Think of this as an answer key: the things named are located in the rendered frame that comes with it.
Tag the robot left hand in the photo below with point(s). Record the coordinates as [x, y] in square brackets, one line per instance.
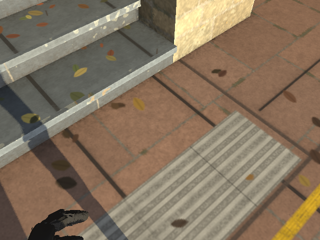
[56, 221]

